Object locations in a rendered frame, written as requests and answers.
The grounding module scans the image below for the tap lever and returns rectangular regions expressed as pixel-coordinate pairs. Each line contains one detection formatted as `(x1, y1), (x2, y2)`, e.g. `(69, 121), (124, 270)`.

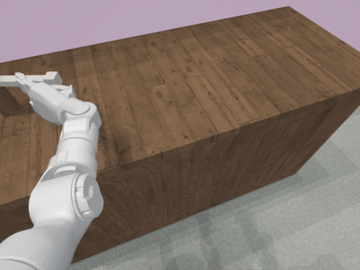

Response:
(0, 71), (63, 87)

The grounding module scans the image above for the counter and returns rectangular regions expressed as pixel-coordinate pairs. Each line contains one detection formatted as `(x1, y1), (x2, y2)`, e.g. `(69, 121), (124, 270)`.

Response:
(0, 6), (360, 264)

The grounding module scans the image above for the left robot forearm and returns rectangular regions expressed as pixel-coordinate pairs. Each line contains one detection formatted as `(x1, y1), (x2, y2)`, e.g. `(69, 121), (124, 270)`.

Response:
(29, 98), (102, 222)

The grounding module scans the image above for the robot left upper arm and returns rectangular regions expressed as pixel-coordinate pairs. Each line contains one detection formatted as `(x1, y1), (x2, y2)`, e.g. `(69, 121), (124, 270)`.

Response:
(0, 172), (104, 270)

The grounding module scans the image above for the robot left hand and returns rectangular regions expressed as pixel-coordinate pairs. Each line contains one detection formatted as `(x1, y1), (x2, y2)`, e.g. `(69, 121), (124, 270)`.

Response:
(15, 73), (76, 125)

